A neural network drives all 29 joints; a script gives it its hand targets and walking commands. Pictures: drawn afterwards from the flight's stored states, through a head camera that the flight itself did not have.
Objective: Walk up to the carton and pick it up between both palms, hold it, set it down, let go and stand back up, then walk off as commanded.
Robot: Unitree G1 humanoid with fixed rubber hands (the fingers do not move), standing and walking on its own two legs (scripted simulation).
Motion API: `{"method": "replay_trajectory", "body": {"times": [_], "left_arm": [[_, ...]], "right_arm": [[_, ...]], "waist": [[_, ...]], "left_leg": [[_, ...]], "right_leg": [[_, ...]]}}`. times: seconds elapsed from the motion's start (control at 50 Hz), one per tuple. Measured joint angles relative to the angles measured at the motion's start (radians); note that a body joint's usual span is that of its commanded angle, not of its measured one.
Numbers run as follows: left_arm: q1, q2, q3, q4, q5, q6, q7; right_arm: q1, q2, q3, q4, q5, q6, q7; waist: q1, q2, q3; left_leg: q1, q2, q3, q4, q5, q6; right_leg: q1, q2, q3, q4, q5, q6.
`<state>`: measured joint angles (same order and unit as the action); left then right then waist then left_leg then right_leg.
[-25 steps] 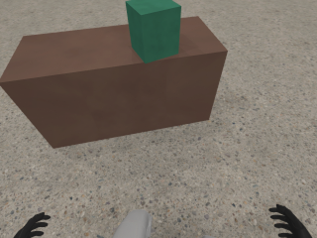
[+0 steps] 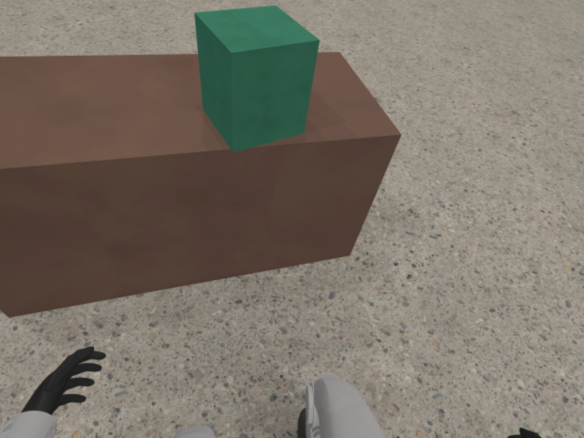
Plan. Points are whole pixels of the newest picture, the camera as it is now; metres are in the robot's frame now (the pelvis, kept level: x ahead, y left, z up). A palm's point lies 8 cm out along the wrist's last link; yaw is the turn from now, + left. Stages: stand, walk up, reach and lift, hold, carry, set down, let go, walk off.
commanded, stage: walk up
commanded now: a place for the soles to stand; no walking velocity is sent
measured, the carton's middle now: (254, 78) +0.88 +0.04 +0.02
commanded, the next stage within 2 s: none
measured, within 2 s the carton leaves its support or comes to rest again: neither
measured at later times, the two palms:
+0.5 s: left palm (6, 434) +0.14 +0.32 -0.04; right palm (432, 241) +0.41 -0.29 -0.02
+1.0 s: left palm (120, 220) +0.48 +0.28 -0.06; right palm (448, 227) +0.49 -0.38 -0.07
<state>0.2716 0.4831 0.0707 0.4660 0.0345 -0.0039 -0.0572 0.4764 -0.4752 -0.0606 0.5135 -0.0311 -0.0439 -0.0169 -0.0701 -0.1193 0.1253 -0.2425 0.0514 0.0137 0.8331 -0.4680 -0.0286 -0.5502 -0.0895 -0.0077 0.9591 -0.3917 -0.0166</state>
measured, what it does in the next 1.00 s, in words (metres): walks ahead: right foot, then left foot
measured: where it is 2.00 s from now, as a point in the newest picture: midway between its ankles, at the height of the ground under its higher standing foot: (273, 360)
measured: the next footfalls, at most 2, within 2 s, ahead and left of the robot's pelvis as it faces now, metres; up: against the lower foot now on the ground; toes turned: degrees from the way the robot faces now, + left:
right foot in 0.08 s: +0.22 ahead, -0.18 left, +0.00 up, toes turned -3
left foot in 0.52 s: +0.31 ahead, +0.12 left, +0.00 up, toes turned +13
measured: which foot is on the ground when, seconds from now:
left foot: down 0.00-0.14, up 0.16-0.50, down 0.52-0.96, up 0.98-1.00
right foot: up 0.00-0.06, down 0.08-0.54, up 0.56-0.90, down 0.92-1.00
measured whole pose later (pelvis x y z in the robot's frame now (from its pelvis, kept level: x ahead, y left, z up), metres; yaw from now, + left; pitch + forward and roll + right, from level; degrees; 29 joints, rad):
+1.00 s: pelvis +0.36 -0.06 -0.02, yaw +11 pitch -6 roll -1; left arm 0.23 0.48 0.07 0.47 0.02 -0.02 -0.02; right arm 0.40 -0.48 -0.05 0.53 0.01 0.00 -0.02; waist -0.04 0.00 0.17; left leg -0.34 0.06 -0.13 1.18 -0.61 -0.02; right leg -0.47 -0.05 -0.07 0.92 -0.35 0.01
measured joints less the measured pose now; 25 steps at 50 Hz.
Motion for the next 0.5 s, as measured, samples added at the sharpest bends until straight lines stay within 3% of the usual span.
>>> {"method": "replay_trajectory", "body": {"times": [0.08, 0.1, 0.14, 0.2, 0.28, 0.38, 0.5], "left_arm": [[-0.006, 0.009, 0.011, -0.001, -0.004, 0.001, -0.006], [-0.009, 0.005, 0.014, 0.004, -0.006, -0.005, -0.004], [-0.012, -0.006, 0.013, 0.004, -0.002, -0.018, 0.010], [0.016, -0.019, 0.012, 0.004, -0.002, -0.034, 0.032], [0.082, -0.045, -0.009, 0.027, -0.007, -0.033, 0.052], [0.157, -0.020, 0.003, 0.062, 0.010, -0.037, 0.059], [0.198, 0.027, 0.026, 0.065, 0.014, -0.027, 0.056]], "right_arm": [[0.023, -0.008, 0.003, 0.015, 0.003, 0.012, 0.010], [0.018, -0.011, 0.002, 0.023, 0.002, 0.015, 0.012], [0.001, -0.013, -0.002, 0.034, 0.009, 0.025, 0.017], [-0.053, -0.001, 0.001, 0.034, 0.021, 0.052, 0.012], [-0.136, -0.030, -0.007, 0.023, 0.026, 0.045, 0.014], [-0.200, -0.029, -0.011, -0.002, 0.030, 0.052, 0.039], [-0.203, -0.008, -0.003, -0.032, 0.030, 0.053, 0.074]], "waist": [[-0.011, 0.034, -0.022], [-0.007, 0.059, -0.018], [0.003, 0.124, -0.002], [0.039, 0.142, 0.005], [0.095, 0.201, 0.013], [0.145, 0.222, -0.007], [0.172, 0.158, -0.047]], "left_leg": [[0.035, 0.031, -0.032, 0.032, -0.081, -0.021], [0.042, 0.051, -0.050, 0.055, -0.109, -0.025], [0.018, 0.082, -0.122, 0.164, -0.127, 0.011], [-0.093, -0.001, -0.165, 0.405, -0.123, 0.033], [-0.237, -0.044, -0.100, 0.508, -0.073, 0.045], [-0.321, -0.023, -0.029, 0.331, 0.023, 0.047], [-0.224, 0.002, -0.003, -0.020, 0.143, 0.065]], "right_leg": [[0.047, -0.007, 0.012, -0.119, 0.098, -0.014], [0.067, 0.004, -0.006, -0.133, 0.151, 0.003], [0.084, 0.037, -0.062, -0.080, 0.120, 0.025], [0.104, 0.024, -0.080, -0.035, 0.048, 0.023], [0.190, 0.014, -0.106, -0.097, 0.023, 0.026], [0.289, -0.008, -0.149, -0.195, 0.017, 0.032], [0.362, -0.044, -0.179, -0.216, -0.057, 0.043]]}}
